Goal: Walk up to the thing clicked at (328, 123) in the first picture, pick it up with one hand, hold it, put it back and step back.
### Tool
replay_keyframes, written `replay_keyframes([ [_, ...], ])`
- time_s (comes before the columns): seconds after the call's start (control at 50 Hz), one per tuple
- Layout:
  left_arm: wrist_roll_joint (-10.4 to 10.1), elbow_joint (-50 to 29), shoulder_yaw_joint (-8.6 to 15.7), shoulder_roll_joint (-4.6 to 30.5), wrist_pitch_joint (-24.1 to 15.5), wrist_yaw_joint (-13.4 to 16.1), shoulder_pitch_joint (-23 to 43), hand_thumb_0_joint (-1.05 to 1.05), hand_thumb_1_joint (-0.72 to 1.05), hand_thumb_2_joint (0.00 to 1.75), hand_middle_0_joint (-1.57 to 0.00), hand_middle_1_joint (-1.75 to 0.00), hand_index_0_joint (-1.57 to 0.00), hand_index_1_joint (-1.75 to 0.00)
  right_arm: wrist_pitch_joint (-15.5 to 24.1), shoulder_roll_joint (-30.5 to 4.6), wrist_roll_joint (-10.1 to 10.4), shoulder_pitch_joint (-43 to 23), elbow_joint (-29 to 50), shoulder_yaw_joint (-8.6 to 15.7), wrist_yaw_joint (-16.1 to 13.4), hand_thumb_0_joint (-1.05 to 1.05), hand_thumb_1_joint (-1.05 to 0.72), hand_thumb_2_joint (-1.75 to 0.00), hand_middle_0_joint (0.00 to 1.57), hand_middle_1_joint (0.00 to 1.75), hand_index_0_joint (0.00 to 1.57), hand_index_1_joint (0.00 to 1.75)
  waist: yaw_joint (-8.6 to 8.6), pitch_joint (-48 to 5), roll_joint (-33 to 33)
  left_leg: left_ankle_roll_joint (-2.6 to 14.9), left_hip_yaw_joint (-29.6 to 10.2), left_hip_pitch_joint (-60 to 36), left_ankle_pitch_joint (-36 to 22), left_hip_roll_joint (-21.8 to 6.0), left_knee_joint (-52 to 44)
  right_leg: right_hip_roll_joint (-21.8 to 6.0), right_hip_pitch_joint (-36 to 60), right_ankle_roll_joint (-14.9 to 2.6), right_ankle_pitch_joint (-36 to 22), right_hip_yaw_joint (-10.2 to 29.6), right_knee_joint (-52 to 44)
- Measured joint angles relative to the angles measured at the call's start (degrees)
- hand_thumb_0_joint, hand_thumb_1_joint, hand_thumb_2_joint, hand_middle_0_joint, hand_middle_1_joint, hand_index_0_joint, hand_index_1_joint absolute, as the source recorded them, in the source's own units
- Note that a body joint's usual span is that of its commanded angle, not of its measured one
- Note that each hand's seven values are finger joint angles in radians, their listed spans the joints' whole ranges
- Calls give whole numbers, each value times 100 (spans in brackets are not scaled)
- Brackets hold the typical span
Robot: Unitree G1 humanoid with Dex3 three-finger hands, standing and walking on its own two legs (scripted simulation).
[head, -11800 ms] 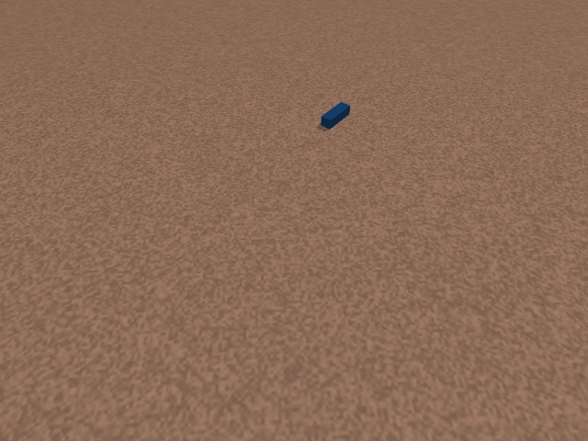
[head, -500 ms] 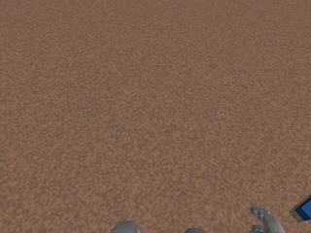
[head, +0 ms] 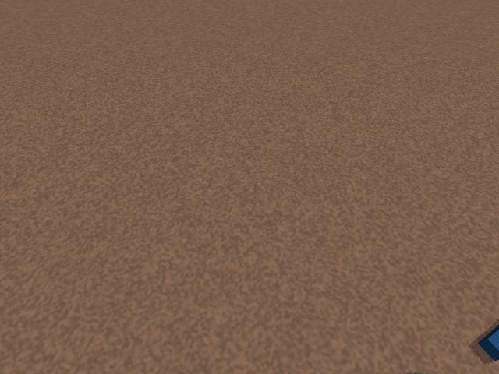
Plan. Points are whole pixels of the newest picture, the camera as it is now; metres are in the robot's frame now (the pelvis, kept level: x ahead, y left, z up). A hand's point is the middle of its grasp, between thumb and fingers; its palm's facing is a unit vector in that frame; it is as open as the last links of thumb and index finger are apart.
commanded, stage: walk up
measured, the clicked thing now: out of the picture +0.33 -0.95 -0.74
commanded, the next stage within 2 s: stand in 0.06 s
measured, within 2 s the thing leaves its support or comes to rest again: neither
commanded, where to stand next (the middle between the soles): +0.06 +0.00 m, yaw -1 degrees
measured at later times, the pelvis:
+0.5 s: pelvis +0.03 -0.01 +0.01, yaw -2 degrees
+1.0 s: pelvis +0.04 -0.01 +0.01, yaw -2 degrees
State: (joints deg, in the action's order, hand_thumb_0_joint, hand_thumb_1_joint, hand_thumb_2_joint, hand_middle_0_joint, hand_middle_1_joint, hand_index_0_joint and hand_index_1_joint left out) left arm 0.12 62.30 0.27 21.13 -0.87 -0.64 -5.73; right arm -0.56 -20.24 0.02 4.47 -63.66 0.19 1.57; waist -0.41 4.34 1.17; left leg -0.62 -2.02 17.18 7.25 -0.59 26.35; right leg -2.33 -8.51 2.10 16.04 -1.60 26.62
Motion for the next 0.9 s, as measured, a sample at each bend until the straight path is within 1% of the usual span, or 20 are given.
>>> replay_keyframes([
  [0.08,1,58,9,-13,6,-5,99,1,90,89,-20,-30,-21,-30,29,16,-13,-8,-95,10,-16,1,-90,-90,21,30,20,30,-14,-31,-42,-15,2,-91,-59,-5,-170,4,83,-9,-57,-2,-161],
  [0.28,33,235,22,-80,13,0,27,1,90,89,-20,-30,-21,-30,111,59,-38,-21,-220,66,-51,1,-90,-90,21,30,20,30,-34,-166,-174,-43,108,-365,-55,-48,-460,28,330,-22,-119,93,-499],
  [0.6,51,250,63,-107,39,14,21,1,90,89,-20,-30,-21,-30,103,107,-15,-194,-267,71,-97,1,-90,-90,21,30,20,30,-5,-153,-177,-60,182,-528,-27,-88,-607,56,515,-26,-189,162,-770],
  [0.9,46,223,68,-85,46,32,0,1,90,89,-20,-30,-20,-30,80,130,-16,-163,-322,64,-91,1,-90,-90,21,30,20,30,-4,-94,-182,-59,188,-575,-15,-82,-664,47,579,-23,-200,164,-868],
])
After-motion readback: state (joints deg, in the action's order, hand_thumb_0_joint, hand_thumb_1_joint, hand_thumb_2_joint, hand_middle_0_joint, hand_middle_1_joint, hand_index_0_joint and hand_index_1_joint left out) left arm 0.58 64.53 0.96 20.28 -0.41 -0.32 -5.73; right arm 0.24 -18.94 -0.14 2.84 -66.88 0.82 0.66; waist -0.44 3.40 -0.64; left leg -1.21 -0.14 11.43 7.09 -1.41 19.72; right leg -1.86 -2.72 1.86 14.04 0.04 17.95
